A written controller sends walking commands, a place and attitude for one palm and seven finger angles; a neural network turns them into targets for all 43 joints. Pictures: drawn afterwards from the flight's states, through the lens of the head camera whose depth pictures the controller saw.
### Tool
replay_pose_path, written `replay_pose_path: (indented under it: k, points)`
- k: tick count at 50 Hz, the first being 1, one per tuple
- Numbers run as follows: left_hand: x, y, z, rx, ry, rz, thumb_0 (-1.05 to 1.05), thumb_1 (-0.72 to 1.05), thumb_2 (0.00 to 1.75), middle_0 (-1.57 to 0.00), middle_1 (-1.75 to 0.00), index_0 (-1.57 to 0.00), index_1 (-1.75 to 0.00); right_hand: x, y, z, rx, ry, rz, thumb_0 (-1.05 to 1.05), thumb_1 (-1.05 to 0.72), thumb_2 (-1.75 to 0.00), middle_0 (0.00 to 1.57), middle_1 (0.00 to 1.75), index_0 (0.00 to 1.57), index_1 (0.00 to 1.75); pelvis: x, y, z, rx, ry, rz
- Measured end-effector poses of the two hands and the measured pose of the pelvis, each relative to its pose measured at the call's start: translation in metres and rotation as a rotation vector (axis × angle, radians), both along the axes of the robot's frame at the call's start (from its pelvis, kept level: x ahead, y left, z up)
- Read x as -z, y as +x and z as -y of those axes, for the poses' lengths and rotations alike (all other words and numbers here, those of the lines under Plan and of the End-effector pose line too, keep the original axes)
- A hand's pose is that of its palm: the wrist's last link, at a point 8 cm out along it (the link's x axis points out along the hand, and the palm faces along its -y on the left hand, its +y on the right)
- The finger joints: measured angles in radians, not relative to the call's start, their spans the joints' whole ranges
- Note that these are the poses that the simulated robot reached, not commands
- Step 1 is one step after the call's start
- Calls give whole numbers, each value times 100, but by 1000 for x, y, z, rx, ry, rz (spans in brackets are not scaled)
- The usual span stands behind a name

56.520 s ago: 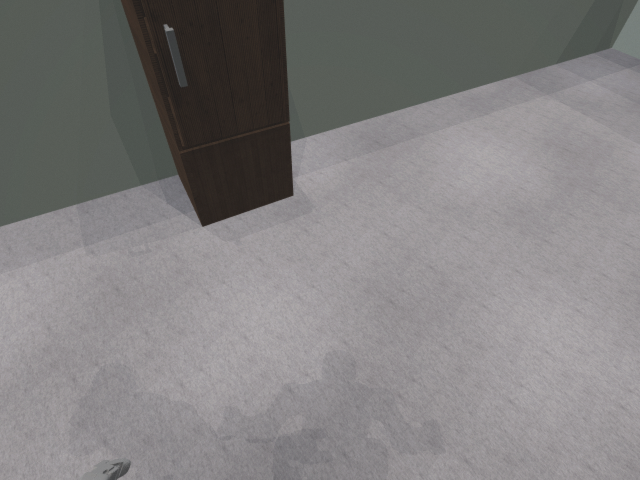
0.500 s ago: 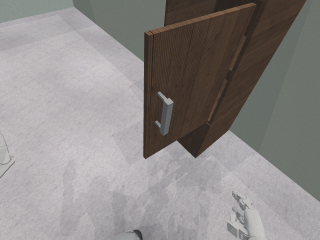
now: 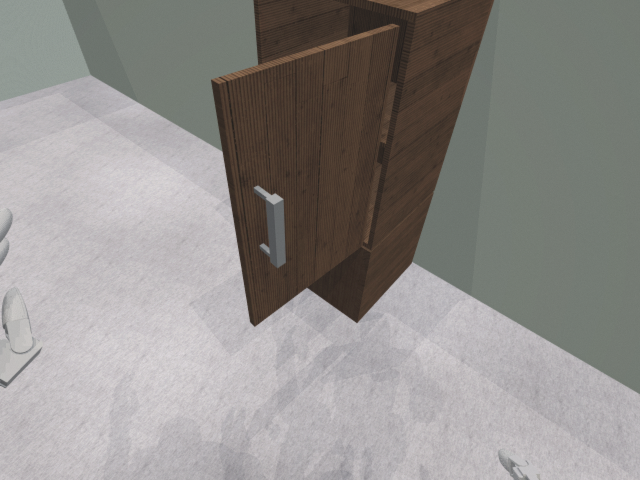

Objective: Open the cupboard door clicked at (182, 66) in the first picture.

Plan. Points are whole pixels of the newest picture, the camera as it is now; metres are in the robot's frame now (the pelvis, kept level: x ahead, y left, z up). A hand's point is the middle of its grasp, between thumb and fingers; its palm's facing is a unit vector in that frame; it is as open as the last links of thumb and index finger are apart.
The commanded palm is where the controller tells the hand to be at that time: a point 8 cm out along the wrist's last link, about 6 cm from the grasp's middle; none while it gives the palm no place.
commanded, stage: stop stepping back and stand still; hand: left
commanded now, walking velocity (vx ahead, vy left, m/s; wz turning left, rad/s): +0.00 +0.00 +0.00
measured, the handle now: (269, 227) +0.55 +0.12 -0.02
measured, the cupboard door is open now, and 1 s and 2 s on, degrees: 85 85 85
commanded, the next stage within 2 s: let the arm hang, fingers relaxed in 0.40 s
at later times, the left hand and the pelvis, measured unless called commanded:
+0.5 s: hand (28, 362) +0.18 +0.27 +0.16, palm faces +0.42 -0.78 -0.46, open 7.4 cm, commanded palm none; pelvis -0.03 +0.00 +0.01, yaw -2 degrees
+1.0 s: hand out of the picture -0.12 +0.20 -0.16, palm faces +0.03 -0.98 -0.20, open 7.3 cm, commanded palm none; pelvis -0.06 +0.00 +0.01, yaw +1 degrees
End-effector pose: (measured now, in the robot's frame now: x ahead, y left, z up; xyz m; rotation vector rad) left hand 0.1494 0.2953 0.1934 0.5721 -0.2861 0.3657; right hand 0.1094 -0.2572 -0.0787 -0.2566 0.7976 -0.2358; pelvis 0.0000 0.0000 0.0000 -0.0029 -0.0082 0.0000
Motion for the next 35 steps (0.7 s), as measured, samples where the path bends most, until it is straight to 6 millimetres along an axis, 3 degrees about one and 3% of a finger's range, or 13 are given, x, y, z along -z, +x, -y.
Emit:
replay_pose_path:
  k: [7, 11, 16, 25, 27, 30, 32, 35]
  points:
    - [9, 10, -12, -37, -30, 18, 1, 88, 90, -22, -30, -22, -30, 8, -1, -12, -3, 15, 12, 2, -90, -90, 21, 30, 20, 30, 4, -7, -6, 10, 17, 16]
    - [10, 9, 1, -4, -16, -32, 2, 88, 90, -21, -30, -21, -30, 3, 4, -26, -34, 73, 88, 2, -90, -90, 21, 30, 20, 30, 2, -22, 0, 21, 23, 13]
    - [0, -10, 20, 45, 13, -68, 2, 88, 90, -22, -30, -22, -30, 0, 5, -33, -58, 115, 90, 1, -90, -90, 21, 30, 20, 30, -4, -25, 6, 23, -2, -9]
    - [14, -9, -6, -63, -53, -79, 1, 88, 90, -22, -30, -22, -30, -2, 5, -22, -57, 53, 46, 1, -90, -90, 21, 30, 20, 30, -7, -27, 1, 30, 1, 1]
    - [40, 0, -8, -41, -73, -181, 1, 89, 90, -21, -30, -21, -30, 2, 6, -17, -91, 62, 43, 1, -90, -90, 21, 30, 20, 30, -6, -33, -2, 16, -4, -11]
    - [125, 5, -9, -46, -182, -530, 0, 89, 90, -20, -30, -20, -30, 17, 2, -6, -111, 61, -29, 1, -90, -90, 21, 30, 20, 30, -1, -44, -6, 2, -5, -19]
    - [186, -10, -1, -60, -265, -781, 0, 90, 90, -20, -30, -20, -30, 23, -8, 0, -99, 57, -77, 1, -90, -90, 21, 30, 20, 30, 0, -49, -6, -3, -5, -14]
    - [262, -55, 23, -74, -384, -1102, 1, 90, 90, -20, -30, -20, -30, 26, -32, 8, -69, 41, -160, 1, -90, -90, 21, 30, 20, 30, 0, -55, -5, -6, -5, 1]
